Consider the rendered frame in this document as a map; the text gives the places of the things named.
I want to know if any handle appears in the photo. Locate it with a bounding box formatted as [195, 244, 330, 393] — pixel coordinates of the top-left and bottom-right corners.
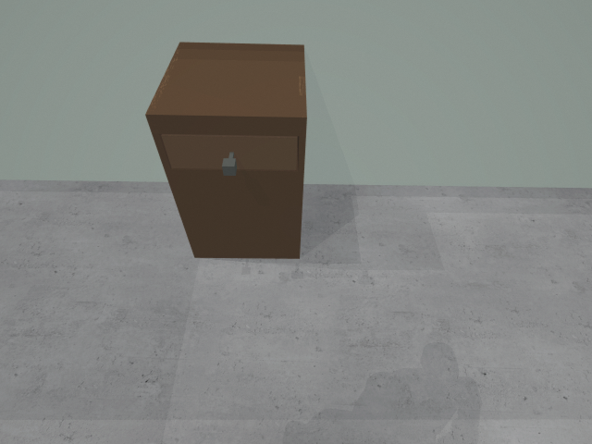
[222, 152, 237, 176]

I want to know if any drawer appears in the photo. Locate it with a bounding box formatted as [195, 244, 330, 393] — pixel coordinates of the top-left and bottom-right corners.
[161, 134, 297, 170]

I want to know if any cabinet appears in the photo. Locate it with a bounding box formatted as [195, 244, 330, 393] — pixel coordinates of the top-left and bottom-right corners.
[145, 42, 307, 259]

